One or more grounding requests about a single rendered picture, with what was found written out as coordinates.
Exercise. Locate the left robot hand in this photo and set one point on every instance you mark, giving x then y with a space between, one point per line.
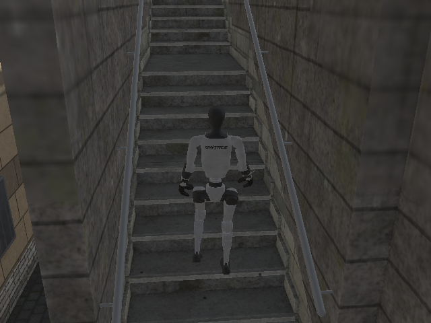
188 187

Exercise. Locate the robot left shin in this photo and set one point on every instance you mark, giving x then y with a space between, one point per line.
198 232

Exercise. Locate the robot left upper arm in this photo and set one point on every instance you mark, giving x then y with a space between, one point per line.
192 153

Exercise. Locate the robot right upper arm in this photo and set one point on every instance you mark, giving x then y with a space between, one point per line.
240 152

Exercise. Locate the right robot forearm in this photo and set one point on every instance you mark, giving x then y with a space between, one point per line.
247 174

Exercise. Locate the right robot hand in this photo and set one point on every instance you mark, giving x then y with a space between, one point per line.
250 182

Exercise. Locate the left robot foot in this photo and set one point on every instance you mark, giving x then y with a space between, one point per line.
197 257

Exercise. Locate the left robot forearm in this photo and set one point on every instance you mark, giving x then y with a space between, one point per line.
185 177

